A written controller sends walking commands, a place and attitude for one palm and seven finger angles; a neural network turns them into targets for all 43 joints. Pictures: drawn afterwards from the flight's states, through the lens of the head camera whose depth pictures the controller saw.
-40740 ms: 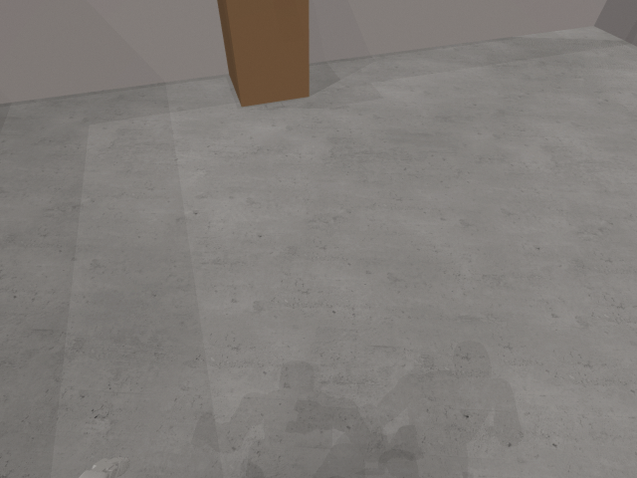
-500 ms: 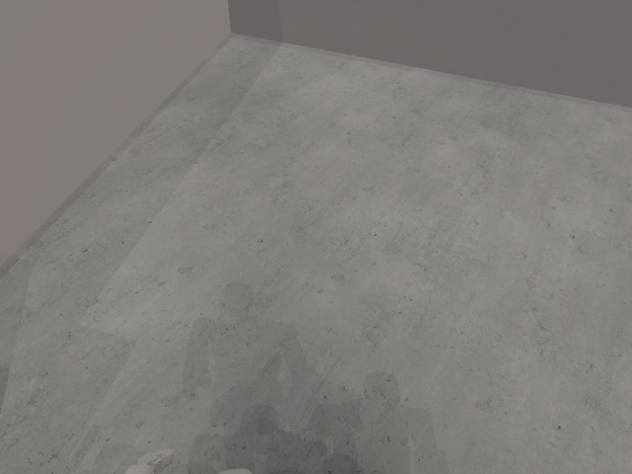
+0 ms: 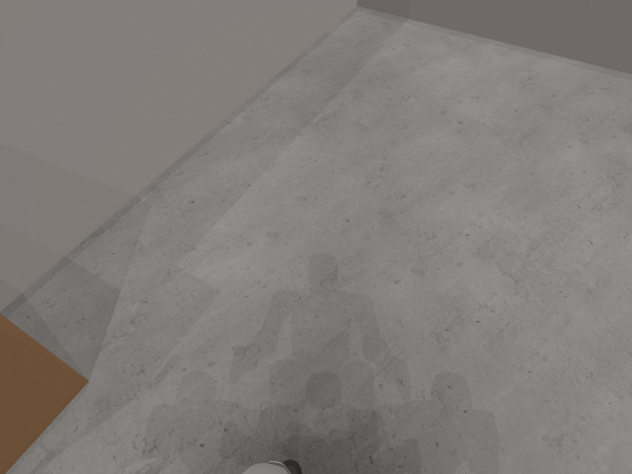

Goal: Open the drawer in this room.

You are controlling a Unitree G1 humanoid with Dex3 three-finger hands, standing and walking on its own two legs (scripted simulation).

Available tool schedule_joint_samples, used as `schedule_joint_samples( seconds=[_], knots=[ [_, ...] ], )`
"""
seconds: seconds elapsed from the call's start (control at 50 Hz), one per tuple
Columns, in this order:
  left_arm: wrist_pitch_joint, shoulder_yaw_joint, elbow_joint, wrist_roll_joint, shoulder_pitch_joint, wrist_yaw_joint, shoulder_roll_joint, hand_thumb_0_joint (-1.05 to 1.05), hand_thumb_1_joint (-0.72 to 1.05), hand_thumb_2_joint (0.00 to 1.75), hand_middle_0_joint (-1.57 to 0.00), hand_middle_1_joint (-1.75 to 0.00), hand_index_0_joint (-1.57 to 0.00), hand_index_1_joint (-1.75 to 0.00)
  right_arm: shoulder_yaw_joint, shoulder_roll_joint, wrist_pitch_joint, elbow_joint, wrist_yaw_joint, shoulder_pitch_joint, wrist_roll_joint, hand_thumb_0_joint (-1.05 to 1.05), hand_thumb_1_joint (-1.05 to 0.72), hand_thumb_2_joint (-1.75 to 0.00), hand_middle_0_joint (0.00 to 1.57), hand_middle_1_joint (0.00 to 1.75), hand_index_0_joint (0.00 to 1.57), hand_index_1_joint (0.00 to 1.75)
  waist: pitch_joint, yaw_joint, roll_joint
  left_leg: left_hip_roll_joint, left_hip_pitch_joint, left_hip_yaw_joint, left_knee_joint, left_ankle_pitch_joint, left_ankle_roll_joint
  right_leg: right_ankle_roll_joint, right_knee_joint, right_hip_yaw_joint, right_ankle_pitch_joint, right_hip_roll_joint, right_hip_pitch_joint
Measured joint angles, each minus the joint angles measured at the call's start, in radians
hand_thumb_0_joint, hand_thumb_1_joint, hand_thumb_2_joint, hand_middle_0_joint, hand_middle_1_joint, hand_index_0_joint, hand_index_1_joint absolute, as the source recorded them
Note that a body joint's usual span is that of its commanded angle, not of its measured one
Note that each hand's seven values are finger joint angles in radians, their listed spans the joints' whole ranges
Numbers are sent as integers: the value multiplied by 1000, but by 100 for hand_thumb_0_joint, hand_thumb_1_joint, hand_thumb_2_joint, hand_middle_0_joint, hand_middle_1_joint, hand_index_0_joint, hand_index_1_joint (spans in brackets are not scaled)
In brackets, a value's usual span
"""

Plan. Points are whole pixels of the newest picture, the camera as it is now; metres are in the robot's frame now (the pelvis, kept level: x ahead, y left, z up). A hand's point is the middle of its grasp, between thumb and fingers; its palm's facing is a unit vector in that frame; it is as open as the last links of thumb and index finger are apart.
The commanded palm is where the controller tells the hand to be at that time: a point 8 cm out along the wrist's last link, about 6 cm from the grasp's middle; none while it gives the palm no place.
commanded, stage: turn to face it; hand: left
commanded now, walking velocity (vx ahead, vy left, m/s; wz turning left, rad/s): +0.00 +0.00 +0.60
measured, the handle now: out of the picture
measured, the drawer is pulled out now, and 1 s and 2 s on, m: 0.00 0.00 0.00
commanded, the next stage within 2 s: take the last steps up to it in 1.66 s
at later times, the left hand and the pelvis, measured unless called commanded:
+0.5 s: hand out of the picture -0.07 +0.22 -0.18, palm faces +0.38 -0.89 -0.25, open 7.4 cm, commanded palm none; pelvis -0.02 +0.00 -0.01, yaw +20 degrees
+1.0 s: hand out of the picture -0.01 +0.22 -0.14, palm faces +0.57 -0.78 -0.28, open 7.4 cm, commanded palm none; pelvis +0.00 -0.02 -0.01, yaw +38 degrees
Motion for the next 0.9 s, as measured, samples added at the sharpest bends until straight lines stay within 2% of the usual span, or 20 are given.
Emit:
schedule_joint_samples(
  seconds=[0.04, 0.06, 0.1, 0.16, 0.2, 0.26, 0.32, 0.4, 0.46, 0.48, 0.5, 0.52, 0.56, 0.62, 0.68, 0.76, 0.9],
  knots=[
    [-15, -6, -20, 2, 4, -1, -11, 1, 90, 90, -19, -30, -20, -30, -8, -4, 10, -1, 3, 7, 5, 1, -90, -90, 20, 30, 20, 30, -10, 2, 5, -16, -34, -20, 43, -20, -16, -27, -170, -10, 66, 0, 68],
    [-21, -8, -24, 7, 3, 1, -23, 1, 90, 90, -20, -30, -20, -30, -16, -10, 15, 3, 4, 4, 7, 1, -91, -90, 20, 30, 20, 30, -3, 5, 19, -14, -60, -21, 110, -104, -26, -48, -170, -25, 96, 4, 69],
    [-23, -16, -32, 11, 10, 5, -44, 1, 90, 90, -20, -30, -20, -30, -26, -22, 27, 14, 8, 2, 5, 1, -91, -90, 20, 30, 20, 30, 6, 6, 28, -13, -116, 14, 310, -242, -38, -76, -160, -55, 107, -8, 83],
    [-26, -22, -31, 13, 32, 7, -59, 1, 90, 90, -20, -30, -21, -30, -36, -37, 35, 22, 17, -4, 1, 1, -91, -90, 20, 30, 20, 30, 13, 4, 19, 18, -172, 71, 575, -245, -59, -84, -192, -87, 117, -33, 118],
    [-30, -25, -26, 16, 41, 7, -63, 1, 90, 90, -20, -30, -21, -30, -39, -42, 34, 23, 20, -4, 2, 1, -91, -90, 20, 30, 20, 30, 15, -1, 8, 47, -172, 92, 644, -230, -75, -84, -209, -112, 123, -50, 133],
    [-37, -28, -22, 18, 52, 5, -64, 1, 90, 90, -20, -30, -21, -30, -37, -46, 37, 31, 20, -7, 3, 1, -91, -90, 20, 30, 20, 30, 18, 1, -10, 83, -132, 107, 619, -242, -93, -82, -221, -150, 122, -75, 144],
    [-43, -26, -21, 21, 63, 4, -55, 1, 90, 90, -20, -30, -21, -30, -31, -50, 40, 43, 18, -21, 5, 1, -91, -90, 20, 30, 20, 30, 24, 13, -26, 106, -71, 121, 513, -279, -100, -76, -217, -188, 115, -99, 146],
    [-43, -18, -14, 24, 77, 0, -28, 1, 90, 90, -20, -30, -21, -30, -15, -50, 33, 43, 16, -55, 10, 1, -91, -90, 19, 30, 20, 30, 39, 38, -46, 113, 22, 163, 314, -309, -88, -57, -183, -237, 93, -132, 137],
    [-37, -5, -2, 21, 94, -2, 3, 1, 90, 90, -20, -30, -21, -30, -3, -49, 16, 24, 16, -78, 13, 1, -91, -90, 19, 30, 20, 30, 40, 50, -61, 102, 103, 203, 130, -226, -68, -32, -122, -274, 59, -159, 119],
    [-32, 0, 4, 17, 101, -3, 17, 1, 90, 90, -20, -30, -21, -30, -1, -46, 6, 16, 16, -86, 11, 1, -91, -90, 19, 30, 20, 30, 39, 53, -73, 93, 125, 212, 79, -187, -33, -24, -72, -275, 41, -175, 98],
    [-23, 7, 13, 14, 98, -3, 35, 1, 90, 90, -20, -30, -21, -30, 0, -37, -4, 9, 16, -98, 10, 1, -91, -90, 19, 30, 20, 30, 46, 57, -93, 78, 117, 214, 91, -190, -8, -12, 11, -240, -15, -184, 63],
    [-8, 10, 22, 13, 93, 0, 48, 1, 90, 90, -20, -30, -21, -30, 3, -30, -15, 2, 15, -104, 12, 1, -91, -90, 19, 30, 20, 30, 49, 60, -101, 74, 110, 208, 107, -200, 6, -3, 106, -193, -77, -170, 23],
    [15, 14, 40, 10, 77, 6, 60, 1, 90, 90, -20, -30, -21, -30, 9, -22, -28, -10, 5, -106, 13, 1, -91, -90, 20, 30, 20, 30, 49, 58, -91, 76, 111, 184, 104, -204, 16, 9, 267, -124, -124, -128, -48],
    [17, 17, 37, 9, 51, 0, 65, 1, 90, 90, -20, -30, -20, -30, 14, -16, -32, -14, -8, -97, 9, 1, -91, -90, 20, 30, 20, 30, 45, 54, -70, 73, 133, 148, 52, -171, 17, 22, 376, -71, -67, -95, -120],
    [10, 15, 16, 9, 25, -4, 61, 1, 91, 90, -19, -30, -20, -30, 19, -10, -30, -10, -8, -80, 9, 1, -91, -90, 20, 30, 20, 30, 38, 51, -60, 62, 151, 119, 10, -143, 21, 31, 371, -38, -10, -86, -154],
    [7, 9, -13, 8, -12, -5, 49, 1, 90, 90, -19, -30, -20, -30, 21, 0, -23, -4, -4, -50, 6, 1, -91, -90, 20, 30, 20, 30, 28, 39, -50, 46, 155, 77, -7, -127, 19, 38, 289, -12, 10, -73, -153],
    [-5, -10, -54, 2, -62, -6, 9, 1, 90, 90, -19, -30, -20, -30, 7, 0, -6, 8, -1, 0, 1, 1, -90, -90, 20, 30, 20, 30, 21, 0, -17, 18, 114, -4, 40, -134, -7, 22, 34, -14, 20, -20, -49]
  ],
)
